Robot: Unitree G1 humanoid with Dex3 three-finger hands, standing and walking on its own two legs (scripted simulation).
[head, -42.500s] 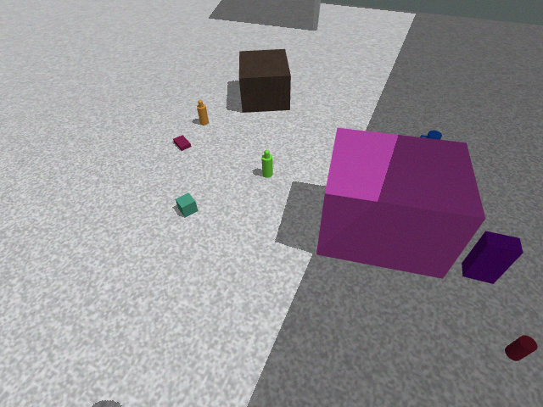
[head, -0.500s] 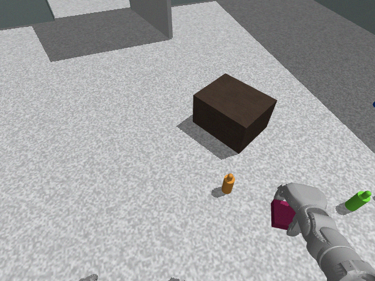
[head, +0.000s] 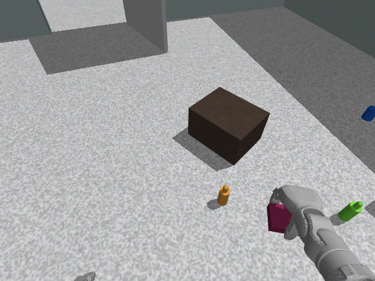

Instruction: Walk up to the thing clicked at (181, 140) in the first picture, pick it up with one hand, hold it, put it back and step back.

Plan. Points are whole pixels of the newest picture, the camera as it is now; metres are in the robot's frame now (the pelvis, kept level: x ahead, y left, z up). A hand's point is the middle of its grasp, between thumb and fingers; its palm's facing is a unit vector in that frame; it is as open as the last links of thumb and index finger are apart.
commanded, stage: hold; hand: right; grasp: from above
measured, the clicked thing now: (291, 220) +0.31 -0.24 -0.10
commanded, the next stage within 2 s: crouch in 1.30 s
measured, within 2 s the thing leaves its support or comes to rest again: neither
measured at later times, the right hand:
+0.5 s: hand (295, 225) +0.28 -0.22 -0.05, palm faces -0.45 +0.09 -0.89, open 9.1 cm
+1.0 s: hand (298, 228) +0.26 -0.22 -0.03, palm faces -0.46 +0.09 -0.88, open 9.1 cm
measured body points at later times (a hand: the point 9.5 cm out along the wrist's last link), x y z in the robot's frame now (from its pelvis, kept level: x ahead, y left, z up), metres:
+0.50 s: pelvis -0.02 +0.00 +0.01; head -0.01 +0.02 +0.46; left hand +0.12 +0.26 -0.11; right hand +0.29 -0.22 +0.01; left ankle +0.00 +0.14 -0.73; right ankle +0.00 -0.13 -0.73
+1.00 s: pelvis -0.02 +0.00 +0.01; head -0.02 +0.02 +0.46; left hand +0.13 +0.25 -0.10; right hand +0.28 -0.22 +0.02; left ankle +0.00 +0.14 -0.73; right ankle +0.00 -0.13 -0.73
